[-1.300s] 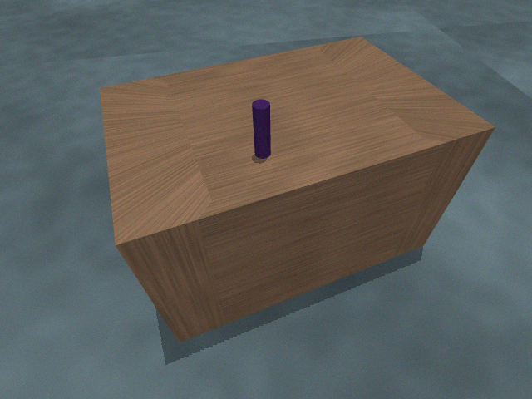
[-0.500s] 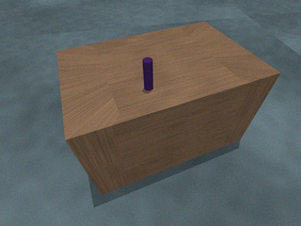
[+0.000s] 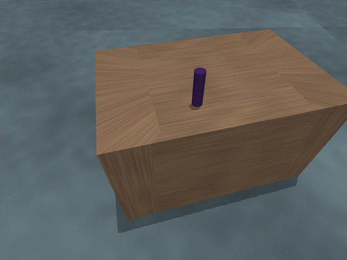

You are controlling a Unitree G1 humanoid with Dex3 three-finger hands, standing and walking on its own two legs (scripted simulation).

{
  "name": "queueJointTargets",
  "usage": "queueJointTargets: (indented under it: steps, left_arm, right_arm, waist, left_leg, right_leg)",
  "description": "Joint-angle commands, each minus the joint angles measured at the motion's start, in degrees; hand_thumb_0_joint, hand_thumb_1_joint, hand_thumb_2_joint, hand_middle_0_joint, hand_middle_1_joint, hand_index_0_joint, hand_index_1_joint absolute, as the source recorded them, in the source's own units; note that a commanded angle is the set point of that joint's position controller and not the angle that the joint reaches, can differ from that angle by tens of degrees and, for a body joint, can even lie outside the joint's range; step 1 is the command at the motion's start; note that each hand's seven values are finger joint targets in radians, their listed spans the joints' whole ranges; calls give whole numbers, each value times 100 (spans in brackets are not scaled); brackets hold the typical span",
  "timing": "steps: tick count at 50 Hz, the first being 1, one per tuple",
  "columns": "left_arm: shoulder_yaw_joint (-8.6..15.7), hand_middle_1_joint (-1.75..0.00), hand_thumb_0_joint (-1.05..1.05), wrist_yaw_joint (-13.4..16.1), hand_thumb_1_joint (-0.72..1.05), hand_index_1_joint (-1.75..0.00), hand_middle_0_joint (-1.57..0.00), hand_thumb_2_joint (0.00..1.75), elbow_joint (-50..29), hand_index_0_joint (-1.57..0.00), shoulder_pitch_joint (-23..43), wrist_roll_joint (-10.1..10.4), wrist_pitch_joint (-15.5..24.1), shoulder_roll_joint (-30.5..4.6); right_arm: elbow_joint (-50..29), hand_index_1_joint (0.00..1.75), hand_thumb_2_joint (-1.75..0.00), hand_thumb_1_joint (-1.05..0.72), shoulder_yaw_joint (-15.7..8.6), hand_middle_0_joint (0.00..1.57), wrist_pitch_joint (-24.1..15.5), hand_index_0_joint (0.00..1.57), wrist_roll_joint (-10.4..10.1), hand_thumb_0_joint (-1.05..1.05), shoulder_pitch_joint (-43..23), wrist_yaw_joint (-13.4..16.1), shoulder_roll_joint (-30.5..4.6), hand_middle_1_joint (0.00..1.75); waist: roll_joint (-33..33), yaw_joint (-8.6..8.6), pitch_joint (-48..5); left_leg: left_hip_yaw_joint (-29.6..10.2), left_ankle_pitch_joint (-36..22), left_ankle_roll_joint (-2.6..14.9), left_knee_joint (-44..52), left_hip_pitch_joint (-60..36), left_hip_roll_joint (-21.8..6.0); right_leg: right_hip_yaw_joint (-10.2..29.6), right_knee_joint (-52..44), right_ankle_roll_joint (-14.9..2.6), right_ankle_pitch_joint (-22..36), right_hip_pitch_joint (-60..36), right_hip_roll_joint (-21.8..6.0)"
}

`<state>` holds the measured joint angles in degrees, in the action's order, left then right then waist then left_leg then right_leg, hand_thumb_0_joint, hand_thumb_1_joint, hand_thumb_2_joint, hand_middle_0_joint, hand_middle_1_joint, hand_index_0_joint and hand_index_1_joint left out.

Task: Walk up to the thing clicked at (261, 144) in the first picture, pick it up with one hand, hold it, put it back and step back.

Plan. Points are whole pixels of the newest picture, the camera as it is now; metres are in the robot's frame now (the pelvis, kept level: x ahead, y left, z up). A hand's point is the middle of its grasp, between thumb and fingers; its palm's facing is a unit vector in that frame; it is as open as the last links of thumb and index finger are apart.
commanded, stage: walk up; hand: right
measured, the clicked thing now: (198, 88) +0.75 -0.04 -0.05
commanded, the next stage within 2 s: stand in 1.90 s
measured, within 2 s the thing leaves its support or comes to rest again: neither
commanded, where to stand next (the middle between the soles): +0.23 +0.02 m, yaw +16 degrees
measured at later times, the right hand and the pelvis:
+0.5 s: hand (270, 242) +0.22 -0.23 -0.15, palm faces -0.19 +0.90 -0.40, open 7.3 cm; pelvis +0.15 +0.04 -0.02, yaw +10 degrees
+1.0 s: hand (246, 183) +0.40 -0.20 -0.16, palm faces -0.31 +0.86 -0.40, open 7.3 cm; pelvis +0.21 +0.02 -0.02, yaw +18 degrees
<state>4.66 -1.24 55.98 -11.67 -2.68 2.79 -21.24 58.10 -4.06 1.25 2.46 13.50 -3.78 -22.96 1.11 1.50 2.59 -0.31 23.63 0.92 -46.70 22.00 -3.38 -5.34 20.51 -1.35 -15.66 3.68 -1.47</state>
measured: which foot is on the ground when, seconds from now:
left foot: up 0.00-0.10, down 0.12-1.00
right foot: down 0.00-0.14, up 0.16-0.50, down 0.52-1.00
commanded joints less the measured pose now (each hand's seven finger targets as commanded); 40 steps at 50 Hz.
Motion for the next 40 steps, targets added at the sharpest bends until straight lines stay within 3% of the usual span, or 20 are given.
queueJointTargets:
  steps: [1,3,5,6,7,8,10,13,18,23,25,26,27,28,31,35,37,38,39,40]
  left_arm:
    - [363,-30,0,-10,90,-30,-20,90,-736,-20,352,17,200,-1620]
    - [356,-30,0,-73,90,-30,-20,90,-843,-20,386,35,133,-1658]
    - [278,-30,0,-96,90,-30,-20,90,-954,-20,238,-1,30,-1418]
    - [178,-30,0,-112,90,-30,-20,90,-1014,-20,-10,39,-14,-1120]
    - [82,-30,0,-118,90,-30,-20,90,-1226,-20,-4,108,-15,-764]
    - [200,-30,0,-80,90,-30,-20,90,-1266,-20,340,106,-31,-1413]
    - [189,-30,0,-84,90,-30,-20,90,-1004,-20,-190,196,-96,-1508]
    - [292,-30,0,-146,90,-30,-20,90,-733,-20,-656,170,-153,-1538]
    - [339,-30,0,-234,90,-30,-20,90,-1056,-20,-363,90,-227,-1347]
    - [308,-30,0,-80,90,-30,-20,90,-1020,-20,-564,131,-163,-1059]
    - [339,-30,0,-11,90,-30,-20,90,-994,-20,-666,84,-84,-1218]
    - [407,-30,0,26,90,-30,-20,90,-1085,-20,-695,22,-28,-1615]
    - [384,-30,0,35,90,-30,-20,90,-1206,-20,-419,113,-20,-1779]
    - [372,-30,0,21,90,-30,-20,90,-1215,-20,-271,115,-41,-1808]
    - [237,-30,0,86,90,-30,-20,90,-1139,-20,-98,108,-66,-1584]
    - [187,-30,0,114,90,-30,-20,90,-1067,-20,23,152,-130,-1550]
    - [118,-30,0,110,90,-30,-20,90,-1094,-20,214,263,-180,-1471]
    - [40,-30,0,106,90,-30,-20,90,-1098,-20,135,297,-198,-1258]
    - [-37,-30,0,104,90,-30,-20,90,-1110,-20,124,333,-227,-994]
    - [54,-30,0,151,90,-30,-20,90,-954,-20,214,331,-287,-1215]
  right_arm:
    - [-831,30,-90,-90,-301,20,-283,20,-32,0,-175,-86,-878,30]
    - [-774,30,-90,-90,-395,20,-297,20,-44,0,269,-83,-889,30]
    - [-567,30,-90,-90,-571,20,-335,20,-29,0,1042,9,-1144,30]
    - [-522,30,-90,-90,-664,20,-366,20,-24,0,1605,89,-1456,30]
    - [-711,30,-90,-90,-746,20,-432,20,25,0,1869,152,-2109,30]
    - [-902,30,-90,-90,-756,20,-448,20,-133,0,1533,144,-2305,30]
    - [-1193,30,-90,-90,-609,20,-522,20,-171,0,741,235,-1973,30]
    - [-1303,30,-90,-90,-443,20,-637,20,-199,0,747,295,-1608,30]
    - [-1487,30,-90,-90,-449,20,-727,20,-109,0,952,366,-1671,30]
    - [-1644,30,-90,-90,-303,20,-605,20,-159,0,620,472,-1498,30]
    - [-1677,30,-90,-90,-124,20,-503,20,-252,0,708,518,-1082,30]
    - [-1703,30,-90,-90,-25,20,-486,20,-302,0,950,543,-771,30]
    - [-1663,30,-90,-90,6,20,-428,20,-302,0,972,609,-749,30]
    - [-1518,30,-90,-90,-109,20,-386,20,-277,0,928,664,-1060,30]
    - [-1255,30,-90,-90,-100,20,-429,20,-311,0,894,626,-1065,30]
    - [-1045,30,-90,-90,-86,20,-434,20,-262,0,875,543,-898,30]
    - [-958,30,-90,-90,-115,20,-469,20,-204,0,945,561,-937,30]
    - [-1018,30,-90,-90,-189,20,-493,20,-144,0,707,577,-1198,30]
    - [-1188,30,-90,-90,-249,20,-510,20,-119,0,211,564,-1594,30]
    - [-1205,30,-90,-90,-263,20,-488,20,-227,0,-70,535,-1808,30]
  waist:
    - [-900,-26,262]
    - [-895,-272,99]
    - [-135,-588,-233]
    - [768,-828,-377]
    - [2168,-916,-375]
    - [1087,-856,-298]
    - [379,-303,116]
    - [413,-73,114]
    - [604,-147,338]
    - [644,38,-18]
    - [129,146,-179]
    - [-1014,93,-410]
    - [-1318,25,-492]
    - [-1210,38,-404]
    - [-1217,-64,-241]
    - [-1280,-105,-582]
    - [-1039,-288,-691]
    - [-531,-208,-739]
    - [417,-8,-575]
    - [653,-46,-472]
  left_leg:
    - [23,-486,-72,785,131,-312]
    - [595,-1323,-106,1235,-954,29]
    - [860,-968,-22,1178,-2203,467]
    - [-15,46,311,1672,-2831,173]
    - [-3539,1213,1087,3197,-2757,-1495]
    - [-4865,2030,1636,3806,-1749,-2020]
    - [-3364,1523,1347,3361,-1628,-1544]
    - [-2143,271,1070,3154,-704,-1048]
    - [-1725,-584,1272,2942,-496,-1054]
    - [-951,-2795,858,1717,193,-753]
    - [-716,-2048,451,826,388,-260]
    - [-304,-1159,182,-228,571,299]
    - [-40,954,38,-820,682,610]
    - [-416,1507,53,-1399,606,419]
    - [-304,1001,68,-915,479,234]
    - [172,75,44,615,-259,483]
    - [165,-1022,134,1730,-919,496]
    - [-594,-1628,320,1802,-1285,8]
    - [-2200,-2043,754,2020,-1143,-978]
    - [-2398,-2592,1422,1940,-495,-1495]
  right_leg:
    - [571,-649,-933,62,298,-1491]
    - [59,48,-707,-92,1039,-1202]
    - [-271,1412,-570,-578,1882,-902]
    - [-495,3069,-396,-545,2552,-537]
    - [-298,4610,-131,-2054,3644,313]
    - [814,4833,-206,-2270,3262,-76]
    - [958,4912,-238,-1105,3455,-595]
    - [802,3990,-100,-600,2471,-622]
    - [645,2894,56,-415,2382,-528]
    - [208,1731,-64,340,859,-78]
    - [461,926,-252,549,247,-130]
    - [1834,352,-537,876,135,-1194]
    - [3074,-164,-1252,672,461,-2211]
    - [3320,-76,-1615,757,696,-2349]
    - [1981,431,-1236,1644,846,-1685]
    - [1213,1182,-1089,2651,826,-1372]
    - [1075,1718,-813,2440,1165,-1371]
    - [933,2034,-523,1897,1683,-1185]
    - [530,2417,-101,521,2269,-527]
    - [411,2644,-37,-1133,1640,-198]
